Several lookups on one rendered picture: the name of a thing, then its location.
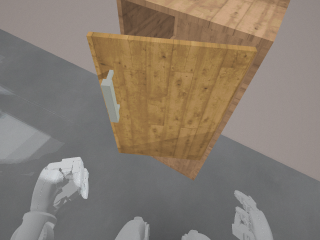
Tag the cupboard door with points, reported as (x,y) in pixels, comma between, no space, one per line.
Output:
(172,93)

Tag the robot left thigh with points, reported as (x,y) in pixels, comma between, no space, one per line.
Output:
(134,230)

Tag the robot left hand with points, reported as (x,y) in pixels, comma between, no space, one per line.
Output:
(69,175)

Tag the left robot shin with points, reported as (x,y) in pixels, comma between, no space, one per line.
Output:
(138,218)

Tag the robot left forearm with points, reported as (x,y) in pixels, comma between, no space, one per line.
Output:
(36,225)

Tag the robot right hand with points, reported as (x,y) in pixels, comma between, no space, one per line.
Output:
(255,225)

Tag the handle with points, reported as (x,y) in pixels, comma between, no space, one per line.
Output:
(110,97)

